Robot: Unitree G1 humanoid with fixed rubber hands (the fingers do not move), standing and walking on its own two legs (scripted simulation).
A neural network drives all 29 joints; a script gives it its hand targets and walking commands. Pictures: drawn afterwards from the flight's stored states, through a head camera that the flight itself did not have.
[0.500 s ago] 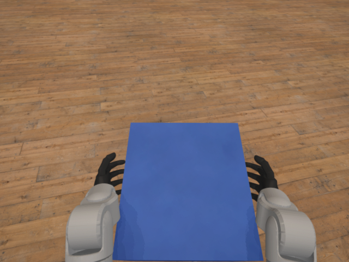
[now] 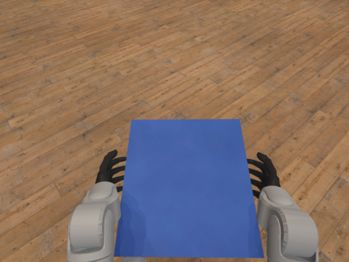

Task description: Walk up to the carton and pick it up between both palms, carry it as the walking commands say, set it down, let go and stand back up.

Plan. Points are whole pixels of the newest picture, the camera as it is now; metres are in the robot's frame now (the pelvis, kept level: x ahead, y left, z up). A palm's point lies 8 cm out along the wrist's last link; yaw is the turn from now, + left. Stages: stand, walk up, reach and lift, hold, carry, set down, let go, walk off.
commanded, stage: carry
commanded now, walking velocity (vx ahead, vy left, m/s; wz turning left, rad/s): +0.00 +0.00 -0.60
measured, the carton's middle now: (185, 191) +0.29 -0.01 -0.01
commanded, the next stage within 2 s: none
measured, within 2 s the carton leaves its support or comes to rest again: neither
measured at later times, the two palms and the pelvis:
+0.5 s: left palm (121, 190) +0.24 +0.11 +0.11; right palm (317, 241) +0.15 -0.20 +0.12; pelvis -0.05 +0.02 +0.02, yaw -18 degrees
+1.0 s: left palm (183, 226) +0.18 +0.00 +0.09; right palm out of the picture +0.01 -0.27 +0.09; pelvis -0.11 +0.00 +0.00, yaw -33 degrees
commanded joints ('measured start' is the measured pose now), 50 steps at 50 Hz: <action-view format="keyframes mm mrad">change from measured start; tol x16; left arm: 1 -379 -965 -642 -156 -385 -40 -264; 50 -366 -888 -681 -176 -415 -7 -267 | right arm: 1 -451 979 736 -134 425 -40 297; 50 -349 907 671 -112 361 -13 274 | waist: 1 49 -111 -382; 11 59 -169 -363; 14 34 337 -252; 17 53 63 -153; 29 20 273 -309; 33 54 -352 -363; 36 48 -127 -377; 50 59 -169 -357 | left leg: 1 -41 -18 -26 -17 24 13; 11 336 -113 34 -603 125 73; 14 478 370 -376 -911 145 236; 19 412 203 23 -793 535 153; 26 503 235 131 -622 867 152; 30 455 237 186 -439 729 84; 33 -135 26 115 -95 -242 -42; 41 -49 -5 -35 -16 17 12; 50 208 -114 6 -441 64 65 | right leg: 1 318 -286 353 -205 289 -94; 12 55 -170 339 -225 106 34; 14 -255 4 89 169 -243 137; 18 -229 -86 58 525 -131 145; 29 2 -33 -124 -25 -85 127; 31 273 -88 -20 -219 128 114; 33 518 -443 495 -151 875 -100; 37 387 -313 308 -152 469 -99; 50 177 -246 405 -277 165 -33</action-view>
